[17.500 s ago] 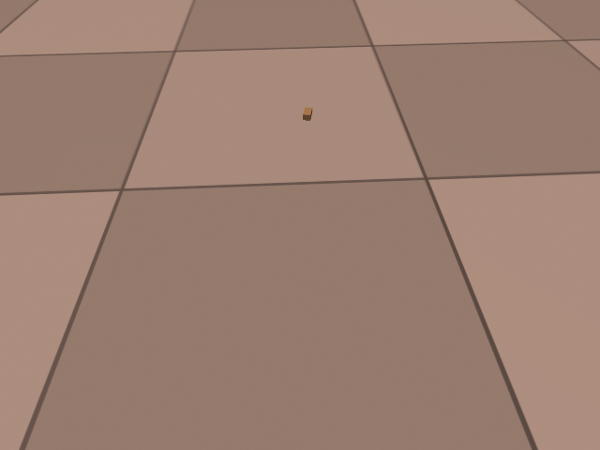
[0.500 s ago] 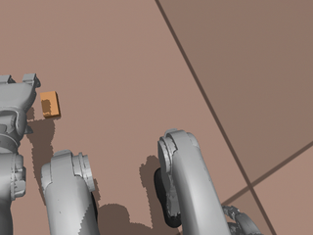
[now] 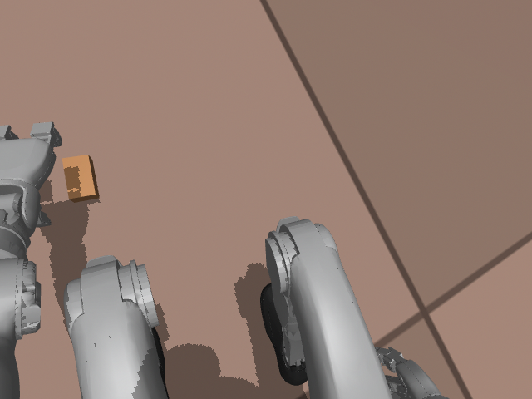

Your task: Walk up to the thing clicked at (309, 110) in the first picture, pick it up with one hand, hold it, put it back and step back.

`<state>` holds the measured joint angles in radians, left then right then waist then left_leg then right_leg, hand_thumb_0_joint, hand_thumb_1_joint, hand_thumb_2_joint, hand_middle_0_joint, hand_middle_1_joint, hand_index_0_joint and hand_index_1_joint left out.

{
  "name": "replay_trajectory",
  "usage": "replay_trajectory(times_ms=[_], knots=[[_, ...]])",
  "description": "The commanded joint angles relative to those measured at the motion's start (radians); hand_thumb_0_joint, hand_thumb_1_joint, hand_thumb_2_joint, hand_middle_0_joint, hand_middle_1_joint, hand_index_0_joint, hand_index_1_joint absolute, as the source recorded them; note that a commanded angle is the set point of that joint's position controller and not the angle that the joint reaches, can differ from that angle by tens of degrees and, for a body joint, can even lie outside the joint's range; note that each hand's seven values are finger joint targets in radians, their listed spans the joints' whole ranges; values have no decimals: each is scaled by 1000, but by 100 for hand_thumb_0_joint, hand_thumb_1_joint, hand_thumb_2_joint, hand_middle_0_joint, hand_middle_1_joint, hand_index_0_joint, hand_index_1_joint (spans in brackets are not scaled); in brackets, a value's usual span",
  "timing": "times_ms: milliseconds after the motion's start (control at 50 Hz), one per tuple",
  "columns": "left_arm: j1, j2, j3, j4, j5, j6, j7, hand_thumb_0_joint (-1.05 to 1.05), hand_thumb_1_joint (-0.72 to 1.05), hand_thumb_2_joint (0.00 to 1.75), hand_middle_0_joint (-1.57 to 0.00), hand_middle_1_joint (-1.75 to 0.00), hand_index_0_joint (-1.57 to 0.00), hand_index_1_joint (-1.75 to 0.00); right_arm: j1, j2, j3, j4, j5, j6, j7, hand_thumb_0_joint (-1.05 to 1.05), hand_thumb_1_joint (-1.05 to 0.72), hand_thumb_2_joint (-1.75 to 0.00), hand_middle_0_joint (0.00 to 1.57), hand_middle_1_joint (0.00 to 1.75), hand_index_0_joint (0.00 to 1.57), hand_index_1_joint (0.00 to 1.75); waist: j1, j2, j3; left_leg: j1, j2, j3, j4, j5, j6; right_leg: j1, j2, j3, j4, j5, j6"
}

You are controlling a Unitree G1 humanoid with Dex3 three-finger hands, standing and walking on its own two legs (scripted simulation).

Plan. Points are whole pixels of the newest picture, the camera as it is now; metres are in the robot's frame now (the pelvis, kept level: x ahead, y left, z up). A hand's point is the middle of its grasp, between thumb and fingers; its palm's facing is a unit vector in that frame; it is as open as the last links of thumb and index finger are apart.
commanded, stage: rise first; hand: left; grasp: from above
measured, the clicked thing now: (81, 178) +0.49 +0.24 -0.30
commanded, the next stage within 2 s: approach in 0.24 s
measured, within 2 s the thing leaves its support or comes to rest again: neither
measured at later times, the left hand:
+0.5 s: hand (36, 184) +0.45 +0.27 -0.18, palm faces -0.47 -0.03 -0.88, open 13.5 cm
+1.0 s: hand (59, 169) +0.48 +0.24 -0.18, palm faces -0.47 -0.04 -0.88, open 12.9 cm
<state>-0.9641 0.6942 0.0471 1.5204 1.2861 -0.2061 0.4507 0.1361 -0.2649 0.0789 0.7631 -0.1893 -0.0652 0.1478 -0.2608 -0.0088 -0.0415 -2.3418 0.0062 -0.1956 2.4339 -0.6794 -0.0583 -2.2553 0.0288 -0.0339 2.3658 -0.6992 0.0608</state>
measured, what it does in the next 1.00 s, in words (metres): stands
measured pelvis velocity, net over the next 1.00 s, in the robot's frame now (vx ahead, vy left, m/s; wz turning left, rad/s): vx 0.00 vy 0.00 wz -0.02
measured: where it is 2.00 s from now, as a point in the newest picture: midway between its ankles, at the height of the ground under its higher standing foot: (223, 371)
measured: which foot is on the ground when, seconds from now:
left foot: down 0.00-1.00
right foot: down 0.00-1.00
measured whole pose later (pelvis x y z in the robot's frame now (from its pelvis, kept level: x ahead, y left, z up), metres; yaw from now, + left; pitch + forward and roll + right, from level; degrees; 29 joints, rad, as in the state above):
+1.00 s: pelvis +0.00 +0.00 +0.00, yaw -1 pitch +34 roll -8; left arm -1.01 0.68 0.05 1.53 1.23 -0.11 0.43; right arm 0.18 -0.26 0.13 0.74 -0.18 -0.06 0.18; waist -0.31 0.01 -0.02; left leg -2.35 0.02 -0.20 2.44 -0.69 -0.05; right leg -2.27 0.05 -0.04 2.36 -0.69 0.07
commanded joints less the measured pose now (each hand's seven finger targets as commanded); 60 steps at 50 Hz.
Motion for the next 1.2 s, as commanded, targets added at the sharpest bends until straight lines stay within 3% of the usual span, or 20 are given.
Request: replay_trajectory(times_ms=[0, 60, 120, 180, 260, 300, 320, 380, 440, 580, 600, 640, 740, 800, 900, 960, 1020, 1120, 1160, 1180], knots=[[-307, 228, 21, -127, -15, -16, 34, 0, -49, 95, -9, -102, -12, -100, 191, -256, -78, -13, 6, -6, -16, 0, -91, -90, 20, 30, 20, 30, -13, 276, -657, 489, -11, 151, -221, 160, 82, 332, 18, -128, -252, 246, -83], [-298, 226, 30, -121, -12, -22, 35, 0, -49, 95, -11, -100, -12, -98, 200, -254, -79, -14, 5, -8, -14, 0, -91, -90, 20, 30, 20, 30, -15, 258, -629, 475, -12, 153, -224, 145, 83, 331, 16, -129, -257, 228, -82], [-271, 240, 40, -168, -5, -22, 42, 0, -48, 94, -11, -101, -13, -99, 195, -252, -81, -21, 9, -1, -14, 0, -91, -90, 20, 30, 20, 30, 13, 298, -712, 525, -10, 157, -224, 197, 78, 364, 16, -127, -245, 275, -83], [-319, 205, 13, -136, -9, -21, 42, 0, -48, 94, -11, -101, -13, -99, 190, -251, -83, -14, 10, 2, -16, 0, -91, -90, 20, 30, 20, 30, -22, 257, -655, 476, -10, 152, -224, 149, 84, 330, 20, -125, -262, 238, -81], [-318, 245, 30, -136, -2, -19, 50, 0, -48, 95, -12, -99, -13, -98, 191, -254, -77, -14, 4, -3, -17, 0, -91, -90, 20, 30, 20, 30, -6, 264, -655, 470, -11, 153, -223, 136, 83, 342, 20, -121, -264, 217, -82], [-305, 226, 26, -139, -9, -15, 53, 0, -47, 93, -12, -100, -14, -98, 184, -251, -81, -12, 9, -3, -18, 0, -91, -90, 20, 30, 20, 30, 5, 270, -664, 485, -11, 155, -230, 137, 82, 334, 19, -119, -264, 218, -84], [-315, 215, 18, -131, -8, -12, 51, 0, -53, 101, -14, -95, -12, -98, 189, -252, -80, -11, 8, -5, -18, 0, -91, -90, 20, 30, 20, 30, -15, 274, -657, 492, -12, 155, -225, 140, 82, 328, 17, -122, -264, 224, -83], [-365, 218, 8, -126, -1, -12, 51, 0, -41, 88, -14, -102, -19, -97, 192, -258, -79, -8, 7, -5, -22, 0, -90, -89, 20, 30, 20, 30, -27, 269, -660, 491, -9, 148, -227, 134, 81, 316, 19, -127, -262, 220, -85], [-425, 137, -47, -67, -12, -11, 47, 0, -39, 87, -15, -101, -20, -96, 200, -255, -67, -1, -2, -16, -18, 0, -90, -89, 20, 30, 20, 30, -83, 262, -589, 467, -6, 137, -220, 102, 80, 277, 22, -136, -263, 197, -85], [-516, 129, -74, -45, 10, 11, 75, 0, -37, 85, -13, -104, -19, -97, 221, -270, -51, -3, -14, -27, -15, 0, -90, -89, 20, 30, 20, 30, -109, 350, -648, 534, -1, 132, -219, 148, 67, 282, 25, -154, -243, 246, -88], [-500, 173, -49, -34, 16, 21, 86, 0, -36, 83, -13, -105, -20, -97, 223, -276, -48, -4, -15, -25, -14, 0, -90, -89, 20, 30, 20, 30, -88, 354, -648, 523, -3, 135, -226, 158, 68, 290, 26, -154, -242, 252, -89], [-462, 174, -39, 44, 25, 52, 97, 0, -36, 83, -14, -103, -20, -95, 220, -271, -35, -17, -25, -27, -4, 0, -90, -89, 20, 30, 20, 30, -99, 334, -599, 488, -3, 139, -218, 155, 74, 287, 28, -154, -239, 256, -86], [-389, 236, 24, -22, 0, 114, 100, 0, -37, 84, -14, -102, -21, -96, 196, -271, -30, -59, -9, -19, 13, 0, -90, -89, 20, 30, 20, 30, -38, 369, -695, 524, -4, 147, -231, 220, 77, 341, 30, -147, -222, 310, -90], [-343, 221, 15, -17, -25, 132, 79, 0, -36, 83, -16, -101, -22, -94, 190, -260, -27, -65, 2, -12, 20, 0, -91, -89, 20, 30, 20, 30, -46, 295, -664, 439, 0, 155, -211, 198, 93, 386, 39, -133, -237, 307, -79], [-383, 231, 22, -159, -64, 106, 29, 0, -32, 83, -20, -102, -27, -95, 218, -257, -38, -46, 15, -8, 20, 0, -91, -89, 20, 30, 20, 30, -43, 302, -723, 443, 2, 149, -204, 201, 90, 438, 38, -121, -244, 302, -76], [-416, 190, -9, -155, -75, 68, -4, 0, -37, 82, -16, -102, -23, -95, 230, -254, -46, -37, 18, -5, 13, 0, -91, -90, 20, 30, 20, 30, -71, 250, -652, 383, -1, 140, -198, 141, 92, 403, 37, -117, -268, 227, -79], [-397, 134, -47, -89, -69, 28, -26, 0, -35, 81, -17, -101, -24, -94, 241, -269, -53, -29, 16, -9, 1, 0, -91, -90, 20, 30, 20, 30, -89, 228, -578, 403, -5, 127, -205, 96, 83, 330, 34, -143, -274, 174, -87], [-404, 167, -54, -81, -32, -28, 4, 0, -27, 85, -22, -102, -29, -95, 239, -271, -43, -28, 8, -16, -7, 0, -91, -90, 20, 30, 20, 30, -77, 267, -605, 461, -5, 124, -206, 129, 74, 344, 33, -153, -250, 212, -84], [-427, 161, -54, -39, -11, -36, 30, 0, -26, 84, -22, -100, -29, -93, 241, -277, -36, -32, -4, -22, -6, 0, -91, -90, 20, 30, 20, 30, -107, 262, -575, 461, -5, 122, -193, 137, 75, 317, 31, -161, -245, 230, -80], [-438, 177, -51, -51, -2, -42, 44, 0, -27, 81, -21, -100, -28, -93, 231, -274, -32, -30, -7, -25, -5, 0, -91, -90, 20, 30, 20, 30, -100, 284, -584, 469, -2, 121, -197, 139, 73, 321, 33, -161, -241, 232, -82]])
